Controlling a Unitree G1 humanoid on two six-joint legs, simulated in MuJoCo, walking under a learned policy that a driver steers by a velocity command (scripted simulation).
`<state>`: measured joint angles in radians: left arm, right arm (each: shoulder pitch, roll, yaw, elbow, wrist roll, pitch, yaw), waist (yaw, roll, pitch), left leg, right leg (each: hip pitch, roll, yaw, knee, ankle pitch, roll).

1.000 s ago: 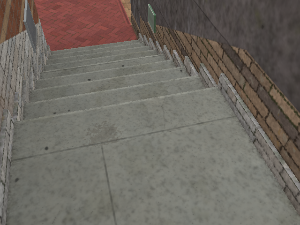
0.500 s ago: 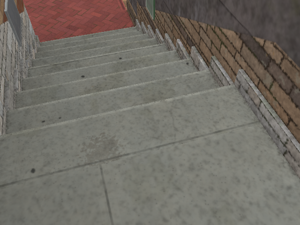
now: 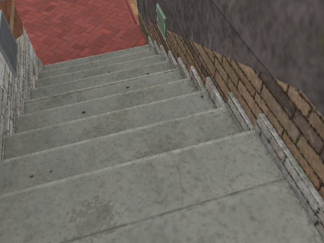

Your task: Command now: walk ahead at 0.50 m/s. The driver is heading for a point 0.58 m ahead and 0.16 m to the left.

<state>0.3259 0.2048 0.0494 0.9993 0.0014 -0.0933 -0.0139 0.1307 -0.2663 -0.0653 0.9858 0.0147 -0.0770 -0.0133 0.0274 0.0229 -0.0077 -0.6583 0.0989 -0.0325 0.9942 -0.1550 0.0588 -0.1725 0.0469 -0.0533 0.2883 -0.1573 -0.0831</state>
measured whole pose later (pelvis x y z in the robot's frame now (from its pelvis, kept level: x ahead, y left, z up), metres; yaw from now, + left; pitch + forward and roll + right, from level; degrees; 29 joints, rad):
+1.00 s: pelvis +0.51 +0.06 -0.01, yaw +2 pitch +2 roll +2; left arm 0.03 0.24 0.03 0.89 0.01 -0.08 0.00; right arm 0.24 -0.21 -0.06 0.90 -0.02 -0.04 0.01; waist -0.03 -0.02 0.01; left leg -0.30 0.01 -0.02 0.82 -0.58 -0.07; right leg -0.40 0.00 -0.03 0.39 -0.01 -0.05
